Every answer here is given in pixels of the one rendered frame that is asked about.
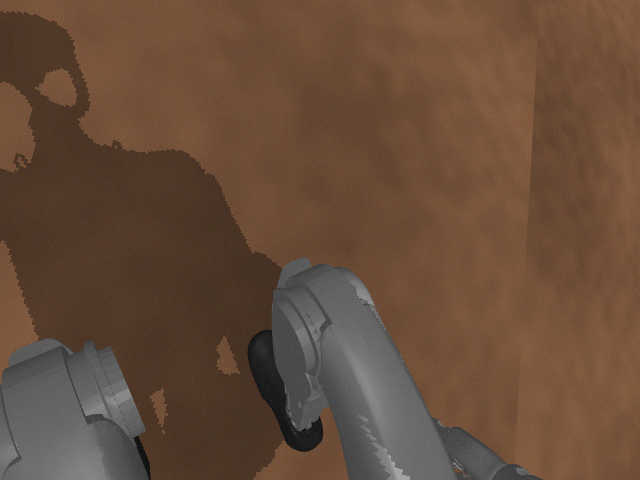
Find right robot foot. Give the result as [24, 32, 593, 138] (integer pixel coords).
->
[248, 330, 323, 452]

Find left robot foot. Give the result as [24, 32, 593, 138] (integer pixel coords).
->
[134, 436, 151, 480]

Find right robot arm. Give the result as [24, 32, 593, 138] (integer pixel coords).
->
[492, 464, 543, 480]

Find right robot hand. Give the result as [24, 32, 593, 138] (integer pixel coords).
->
[432, 417, 508, 480]

